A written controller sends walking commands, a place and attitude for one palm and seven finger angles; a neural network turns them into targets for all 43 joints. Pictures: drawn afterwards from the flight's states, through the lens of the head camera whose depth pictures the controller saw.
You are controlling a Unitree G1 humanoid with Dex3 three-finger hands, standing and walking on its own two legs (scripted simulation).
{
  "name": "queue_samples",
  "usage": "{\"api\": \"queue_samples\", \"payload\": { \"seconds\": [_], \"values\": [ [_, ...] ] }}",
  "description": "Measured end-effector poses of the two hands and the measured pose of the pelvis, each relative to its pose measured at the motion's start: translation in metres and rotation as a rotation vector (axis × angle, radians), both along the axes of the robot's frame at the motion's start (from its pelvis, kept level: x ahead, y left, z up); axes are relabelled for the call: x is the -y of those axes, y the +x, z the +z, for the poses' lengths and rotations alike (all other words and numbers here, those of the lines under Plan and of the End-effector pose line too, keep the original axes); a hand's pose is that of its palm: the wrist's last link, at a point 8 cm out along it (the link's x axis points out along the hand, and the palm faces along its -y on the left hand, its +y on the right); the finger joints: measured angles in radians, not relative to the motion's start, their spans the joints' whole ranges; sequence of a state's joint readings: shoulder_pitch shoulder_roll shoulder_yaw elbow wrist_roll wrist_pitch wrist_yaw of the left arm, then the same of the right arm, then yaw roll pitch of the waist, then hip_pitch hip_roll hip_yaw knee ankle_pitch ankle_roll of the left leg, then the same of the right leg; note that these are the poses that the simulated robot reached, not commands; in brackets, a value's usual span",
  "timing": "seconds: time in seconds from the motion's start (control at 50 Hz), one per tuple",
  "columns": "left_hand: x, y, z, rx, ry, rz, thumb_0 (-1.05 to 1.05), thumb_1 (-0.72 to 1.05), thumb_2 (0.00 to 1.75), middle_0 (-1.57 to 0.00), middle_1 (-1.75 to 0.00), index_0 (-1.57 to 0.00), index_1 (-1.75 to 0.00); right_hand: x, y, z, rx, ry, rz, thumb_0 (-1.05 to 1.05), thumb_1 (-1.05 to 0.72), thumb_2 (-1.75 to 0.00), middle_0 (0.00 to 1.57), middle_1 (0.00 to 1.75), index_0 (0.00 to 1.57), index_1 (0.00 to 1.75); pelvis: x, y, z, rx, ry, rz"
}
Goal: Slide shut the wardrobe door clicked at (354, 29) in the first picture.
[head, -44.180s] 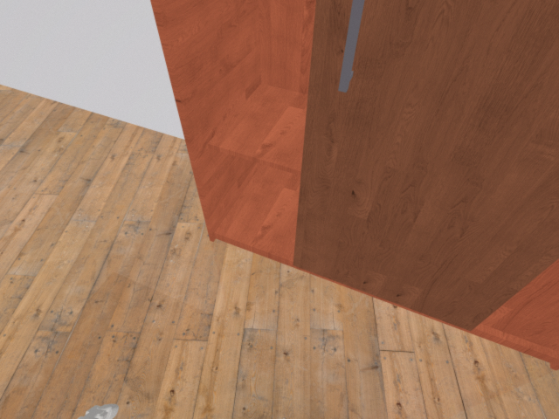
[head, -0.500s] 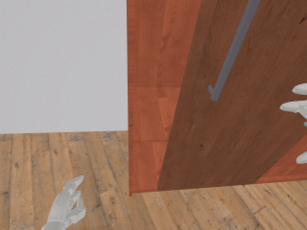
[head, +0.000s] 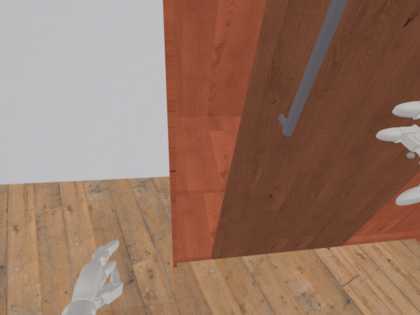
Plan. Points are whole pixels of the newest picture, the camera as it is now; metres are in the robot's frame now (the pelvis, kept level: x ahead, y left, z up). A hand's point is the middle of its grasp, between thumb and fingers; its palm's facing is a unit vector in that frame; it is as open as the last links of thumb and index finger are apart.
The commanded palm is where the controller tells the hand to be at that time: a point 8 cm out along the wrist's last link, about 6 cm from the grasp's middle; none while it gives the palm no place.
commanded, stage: move the hooked fingers beside the handle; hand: right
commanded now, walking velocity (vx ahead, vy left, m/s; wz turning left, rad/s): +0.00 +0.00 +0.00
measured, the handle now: (307, 65) +0.51 -0.16 +0.26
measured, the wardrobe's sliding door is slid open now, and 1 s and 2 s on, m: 0.16 0.16 0.16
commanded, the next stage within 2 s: none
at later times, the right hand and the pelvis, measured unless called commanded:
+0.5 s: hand (379, 129) +0.35 -0.25 +0.24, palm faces -0.06 +0.99 -0.12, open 13.9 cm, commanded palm +0.33 -0.30 +0.25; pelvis +0.00 +0.00 +0.00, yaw +1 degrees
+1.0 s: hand (363, 113) +0.40 -0.25 +0.23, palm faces -0.08 +0.99 -0.07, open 14.0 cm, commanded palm +0.39 -0.29 +0.24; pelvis +0.00 -0.01 +0.00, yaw +2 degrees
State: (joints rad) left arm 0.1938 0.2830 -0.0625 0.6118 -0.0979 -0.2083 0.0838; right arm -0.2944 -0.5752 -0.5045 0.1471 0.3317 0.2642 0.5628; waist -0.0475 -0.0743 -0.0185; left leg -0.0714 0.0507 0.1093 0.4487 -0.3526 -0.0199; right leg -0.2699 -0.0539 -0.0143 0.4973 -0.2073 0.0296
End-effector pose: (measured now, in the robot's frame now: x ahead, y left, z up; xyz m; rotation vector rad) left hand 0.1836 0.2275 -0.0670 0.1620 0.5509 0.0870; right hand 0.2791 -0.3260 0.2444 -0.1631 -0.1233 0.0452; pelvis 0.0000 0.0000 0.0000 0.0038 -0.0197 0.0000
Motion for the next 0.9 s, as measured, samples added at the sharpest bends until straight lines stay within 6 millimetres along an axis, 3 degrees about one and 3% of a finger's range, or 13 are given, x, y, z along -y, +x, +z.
{"api": "queue_samples", "payload": {
  "seconds": [0.12,0.9],
  "values": [
    [-0.003,-0.009,-0.001,-0.010,0.000,0.028,0.02,0.90,0.90,-0.20,-0.30,-0.20,-0.30,-0.015,0.015,0.004,0.028,0.001,0.049,-0.01,0.50,-0.30,0.30,1.21,0.30,1.20,0.002,0.000,0.000,-0.002,-0.002,0.010],
    [-0.035,-0.069,-0.019,-0.192,0.067,0.157,0.02,0.90,0.90,-0.20,-0.30,-0.20,-0.30,-0.021,0.095,-0.004,-0.034,0.081,0.035,-0.01,0.50,-0.30,0.30,1.21,0.30,1.20,0.005,0.001,-0.001,-0.030,0.002,0.026]
  ]
}}
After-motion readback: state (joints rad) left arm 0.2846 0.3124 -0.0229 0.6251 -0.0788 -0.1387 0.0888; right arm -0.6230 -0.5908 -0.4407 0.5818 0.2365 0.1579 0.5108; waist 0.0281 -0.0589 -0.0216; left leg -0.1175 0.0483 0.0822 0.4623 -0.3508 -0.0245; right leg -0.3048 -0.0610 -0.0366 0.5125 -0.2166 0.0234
